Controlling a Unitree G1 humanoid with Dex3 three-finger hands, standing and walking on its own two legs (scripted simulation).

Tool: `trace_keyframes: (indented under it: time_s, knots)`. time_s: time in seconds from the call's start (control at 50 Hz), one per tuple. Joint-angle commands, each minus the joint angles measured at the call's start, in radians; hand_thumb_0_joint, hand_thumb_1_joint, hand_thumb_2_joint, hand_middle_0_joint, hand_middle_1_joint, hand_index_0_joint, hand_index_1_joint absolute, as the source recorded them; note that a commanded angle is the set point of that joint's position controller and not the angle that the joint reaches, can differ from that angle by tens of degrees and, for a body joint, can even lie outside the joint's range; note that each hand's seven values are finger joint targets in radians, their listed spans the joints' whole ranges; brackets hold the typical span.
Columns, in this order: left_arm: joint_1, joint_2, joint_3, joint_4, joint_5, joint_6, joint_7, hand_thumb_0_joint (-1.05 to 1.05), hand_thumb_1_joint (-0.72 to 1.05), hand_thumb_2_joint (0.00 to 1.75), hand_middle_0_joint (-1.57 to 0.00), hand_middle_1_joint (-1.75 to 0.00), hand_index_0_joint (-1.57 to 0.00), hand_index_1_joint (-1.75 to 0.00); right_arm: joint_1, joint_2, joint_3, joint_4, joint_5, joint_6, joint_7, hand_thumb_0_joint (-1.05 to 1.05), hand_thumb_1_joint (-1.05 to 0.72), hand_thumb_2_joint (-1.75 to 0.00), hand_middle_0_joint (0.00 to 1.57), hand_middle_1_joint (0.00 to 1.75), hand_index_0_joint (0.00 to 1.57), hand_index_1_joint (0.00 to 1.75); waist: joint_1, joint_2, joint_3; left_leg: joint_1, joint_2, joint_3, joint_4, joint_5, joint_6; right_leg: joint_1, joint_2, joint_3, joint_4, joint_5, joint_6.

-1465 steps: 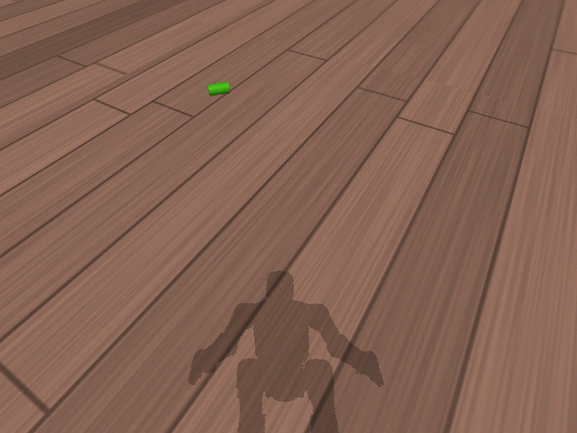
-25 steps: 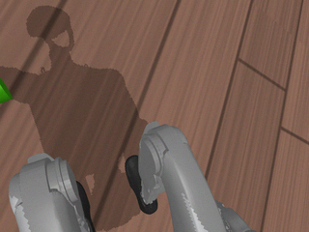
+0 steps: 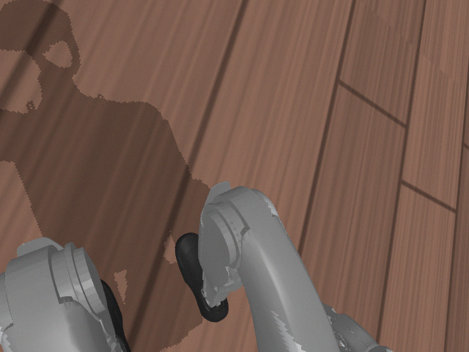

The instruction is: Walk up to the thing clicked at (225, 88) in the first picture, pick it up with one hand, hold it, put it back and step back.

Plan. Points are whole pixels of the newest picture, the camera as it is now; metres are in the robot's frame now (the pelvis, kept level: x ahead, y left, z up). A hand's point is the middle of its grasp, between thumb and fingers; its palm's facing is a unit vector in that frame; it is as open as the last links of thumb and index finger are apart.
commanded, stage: rest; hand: left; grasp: from above
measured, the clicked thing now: out of the picture +0.46 +0.33 -0.27
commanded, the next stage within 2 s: open in 0.38 s
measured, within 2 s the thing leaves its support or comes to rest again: neither
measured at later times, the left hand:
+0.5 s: hand out of the picture +0.45 +0.33 -0.24, palm faces -0.43 -0.20 -0.88, open 9.5 cm
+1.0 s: hand out of the picture +0.46 +0.33 -0.24, palm faces -0.41 -0.18 -0.89, open 11.6 cm
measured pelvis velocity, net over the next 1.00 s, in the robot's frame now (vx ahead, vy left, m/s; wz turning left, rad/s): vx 0.00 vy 0.00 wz -0.03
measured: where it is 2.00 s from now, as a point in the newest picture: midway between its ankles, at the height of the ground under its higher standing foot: (162, 317)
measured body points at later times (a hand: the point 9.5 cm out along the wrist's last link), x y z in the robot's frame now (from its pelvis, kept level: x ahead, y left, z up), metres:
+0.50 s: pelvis +0.00 +0.00 +0.00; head +0.28 +0.12 +0.33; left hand +0.47 +0.34 -0.19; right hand +0.03 -0.25 -0.06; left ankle +0.06 +0.11 -0.28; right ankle +0.11 -0.09 -0.28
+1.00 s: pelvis +0.00 +0.00 +0.00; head +0.28 +0.12 +0.32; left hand +0.48 +0.34 -0.19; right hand +0.03 -0.25 -0.05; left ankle +0.06 +0.11 -0.28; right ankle +0.11 -0.09 -0.28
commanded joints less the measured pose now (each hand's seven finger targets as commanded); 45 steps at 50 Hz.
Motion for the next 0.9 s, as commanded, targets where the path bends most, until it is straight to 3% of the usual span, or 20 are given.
trace_keyframes:
  time_s: [0.0,0.04,0.06,0.18,0.22,0.44,0.46,0.52,0.54,0.56,0.58,0.62,0.64,0.66,0.7,0.74,0.76,0.8,0.82,0.88]
  knots:
    - [-0.262,0.279,-0.003,-0.125,-0.023,-0.003,0.050,0.00,0.85,0.56,-1.20,-0.43,-1.20,-0.43,0.223,-0.315,-0.082,0.021,0.011,-0.011,-0.005,0.00,-0.89,-0.90,0.20,0.30,0.20,0.30,-0.018,0.516,-0.703,0.519,0.010,0.020,-0.259,0.240,-0.026,0.389,0.050,-0.004,-0.194,0.252,-0.005]
    - [-0.277,0.304,0.010,-0.165,-0.016,-0.006,0.050,0.00,0.84,0.57,-1.20,-0.42,-1.20,-0.42,0.231,-0.313,-0.082,0.018,0.010,-0.014,-0.004,0.00,-0.89,-0.90,0.20,0.30,0.20,0.30,-0.015,0.545,-0.728,0.556,0.014,0.013,-0.258,0.275,-0.033,0.388,0.047,-0.006,-0.185,0.269,-0.006]
    - [-0.264,0.315,0.026,-0.114,-0.013,-0.001,0.053,0.00,0.84,0.58,-1.20,-0.43,-1.20,-0.43,0.239,-0.313,-0.077,0.026,0.007,-0.014,-0.003,0.00,-0.90,-0.90,0.20,0.30,0.20,0.30,-0.023,0.532,-0.700,0.550,0.015,0.008,-0.250,0.279,-0.034,0.372,0.045,-0.009,-0.179,0.274,-0.006]
    - [-0.273,0.261,-0.026,-0.097,-0.023,-0.005,0.047,0.00,0.84,0.58,-1.21,-0.42,-1.20,-0.42,0.220,-0.313,-0.065,0.009,0.009,-0.019,0.001,0.00,-0.90,-0.90,0.20,0.30,0.20,0.30,-0.044,0.510,-0.667,0.512,0.014,0.014,-0.245,0.254,-0.025,0.388,0.054,-0.008,-0.200,0.266,-0.003]
    - [-0.270,0.299,-0.014,-0.086,-0.016,-0.009,0.050,0.00,0.85,0.59,-1.21,-0.43,-1.21,-0.43,0.225,-0.319,-0.059,0.017,0.008,-0.019,-0.001,0.00,-0.90,-0.90,0.20,0.30,0.20,0.30,-0.037,0.514,-0.661,0.495,0.016,0.012,-0.245,0.245,-0.025,0.390,0.055,-0.009,-0.196,0.257,-0.004]
    - [-0.273,0.279,-0.048,-0.025,-0.013,-0.021,0.054,0.00,0.87,0.58,-1.23,-0.43,-1.22,-0.43,0.214,-0.317,-0.030,0.006,0.002,-0.028,0.002,0.00,-0.90,-0.90,0.20,0.30,0.20,0.30,-0.063,0.477,-0.602,0.466,0.018,-0.003,-0.244,0.218,-0.023,0.377,0.057,-0.020,-0.201,0.241,0.001]
    - [-0.278,0.281,-0.051,-0.056,-0.016,-0.026,0.056,0.00,0.87,0.57,-1.22,-0.42,-1.22,-0.43,0.212,-0.326,-0.034,0.004,0.000,-0.026,0.000,0.00,-0.89,-0.90,0.20,0.30,0.20,0.30,-0.060,0.486,-0.634,0.474,0.018,0.004,-0.244,0.230,-0.022,0.408,0.061,-0.018,-0.214,0.253,0.003]
    - [-0.295,0.261,-0.082,-0.073,-0.014,-0.028,0.054,0.00,0.63,0.51,-0.98,-0.42,-0.98,-0.43,0.199,-0.328,-0.030,-0.006,0.001,-0.031,0.001,0.00,-0.89,-0.90,0.20,0.30,0.20,0.30,-0.060,0.505,-0.636,0.487,0.020,0.002,-0.248,0.225,-0.024,0.402,0.065,-0.019,-0.214,0.251,0.002]
    - [-0.287,0.303,-0.051,-0.049,-0.018,-0.026,0.063,0.00,0.55,0.48,-0.90,-0.43,-0.90,-0.43,0.206,-0.321,-0.023,0.004,0.002,-0.030,-0.001,0.00,-0.89,-0.90,0.20,0.30,0.20,0.30,-0.054,0.486,-0.642,0.479,0.021,-0.003,-0.244,0.215,-0.022,0.412,0.064,-0.021,-0.216,0.247,0.004]
    - [-0.282,0.265,-0.082,-0.054,-0.011,-0.024,0.058,0.00,0.47,0.50,-0.82,-0.44,-0.82,-0.44,0.210,-0.330,-0.030,-0.005,0.003,-0.031,0.002,0.00,-0.89,-0.90,0.20,0.30,0.20,0.30,-0.060,0.499,-0.636,0.490,0.019,-0.001,-0.247,0.235,-0.025,0.415,0.062,-0.017,-0.211,0.261,0.003]
    - [-0.285,0.279,-0.064,-0.028,-0.015,-0.023,0.063,0.00,0.39,0.47,-0.74,-0.45,-0.75,-0.45,0.217,-0.322,-0.024,0.008,0.000,-0.034,0.004,0.00,-0.89,-0.90,0.20,0.30,0.20,0.30,-0.065,0.473,-0.611,0.467,0.022,-0.006,-0.242,0.214,-0.024,0.396,0.062,-0.024,-0.206,0.246,0.004]
    - [-0.300,0.296,-0.050,-0.069,-0.015,-0.028,0.067,0.00,0.23,0.47,-0.67,-0.45,-0.67,-0.45,0.218,-0.331,-0.026,-0.001,0.000,-0.035,0.006,0.00,-0.89,-0.90,0.20,0.30,0.20,0.30,-0.065,0.508,-0.623,0.510,0.023,-0.022,-0.263,0.233,-0.034,0.382,0.057,-0.032,-0.198,0.249,0.001]
    - [-0.302,0.266,-0.076,-0.060,-0.015,-0.027,0.066,0.00,0.15,0.47,-0.63,-0.46,-0.63,-0.46,0.204,-0.331,-0.026,-0.007,0.001,-0.036,0.006,0.00,-0.89,-0.90,0.20,0.30,0.20,0.30,-0.061,0.524,-0.625,0.517,0.024,-0.020,-0.263,0.239,-0.035,0.381,0.061,-0.028,-0.196,0.255,-0.002]
    - [-0.294,0.279,-0.066,-0.024,-0.012,-0.025,0.069,0.00,0.07,0.50,-0.60,-0.49,-0.60,-0.49,0.200,-0.318,-0.012,-0.001,-0.002,-0.039,0.009,0.00,-0.89,-0.90,0.20,0.30,0.20,0.30,-0.073,0.478,-0.595,0.486,0.025,-0.023,-0.250,0.213,-0.029,0.367,0.061,-0.032,-0.196,0.243,0.003]
    - [-0.304,0.306,-0.046,-0.047,-0.022,-0.026,0.079,0.00,0.01,0.54,-0.55,-0.54,-0.55,-0.54,0.212,-0.329,-0.014,-0.004,0.001,-0.039,0.007,0.00,-0.89,-0.90,0.20,0.30,0.20,0.30,-0.065,0.485,-0.616,0.463,0.021,-0.009,-0.251,0.213,-0.024,0.407,0.065,-0.025,-0.210,0.247,0.004]
    - [-0.300,0.276,-0.072,-0.063,-0.021,-0.022,0.073,0.00,-0.04,0.59,-0.52,-0.56,-0.52,-0.57,0.199,-0.334,-0.024,-0.004,-0.002,-0.045,0.009,0.00,-0.89,-0.90,0.20,0.30,0.20,0.30,-0.062,0.522,-0.612,0.494,0.023,-0.008,-0.258,0.212,-0.030,0.385,0.064,-0.025,-0.207,0.238,0.000]
    - [-0.294,0.300,-0.049,-0.047,-0.018,-0.016,0.076,0.00,-0.07,0.61,-0.49,-0.59,-0.49,-0.59,0.214,-0.327,-0.018,0.003,-0.003,-0.045,0.010,0.00,-0.89,-0.90,0.20,0.30,0.20,0.30,-0.063,0.515,-0.623,0.509,0.024,-0.012,-0.254,0.231,-0.031,0.394,0.062,-0.028,-0.206,0.254,0.002]
    - [-0.293,0.275,-0.071,-0.033,-0.021,-0.010,0.070,0.00,-0.12,0.65,-0.45,-0.63,-0.45,-0.63,0.200,-0.338,-0.022,-0.004,-0.004,-0.051,0.013,0.00,-0.89,-0.90,0.20,0.30,0.20,0.30,-0.068,0.508,-0.610,0.504,0.025,-0.017,-0.253,0.211,-0.032,0.370,0.063,-0.028,-0.198,0.239,0.001]
    - [-0.298,0.303,-0.048,-0.053,-0.024,-0.013,0.072,0.00,-0.13,0.67,-0.44,-0.64,-0.44,-0.65,0.203,-0.334,-0.020,-0.003,0.000,-0.051,0.014,0.00,-0.89,-0.90,0.20,0.30,0.20,0.30,-0.063,0.527,-0.608,0.508,0.025,-0.026,-0.267,0.205,-0.036,0.357,0.056,-0.033,-0.195,0.225,-0.001]
    - [-0.266,0.290,-0.056,-0.052,-0.021,-0.002,0.062,0.00,-0.19,0.71,-0.41,-0.67,-0.40,-0.68,0.193,-0.327,-0.015,-0.002,-0.002,-0.048,0.017,0.00,-0.89,-0.90,0.20,0.30,0.20,0.30,-0.055,0.535,-0.623,0.528,0.028,-0.026,-0.267,0.225,-0.039,0.368,0.062,-0.034,-0.193,0.240,-0.002]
